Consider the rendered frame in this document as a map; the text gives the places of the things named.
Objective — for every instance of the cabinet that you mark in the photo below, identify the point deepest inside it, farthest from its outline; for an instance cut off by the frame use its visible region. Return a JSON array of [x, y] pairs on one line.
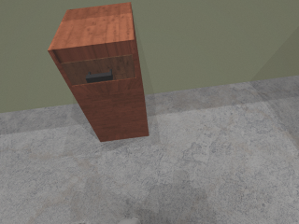
[[116, 109]]

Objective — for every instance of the handle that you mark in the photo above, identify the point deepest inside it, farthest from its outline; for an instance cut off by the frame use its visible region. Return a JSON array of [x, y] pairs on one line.
[[90, 78]]

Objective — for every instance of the drawer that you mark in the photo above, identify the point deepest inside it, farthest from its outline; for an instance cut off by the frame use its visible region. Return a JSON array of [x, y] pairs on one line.
[[122, 67]]

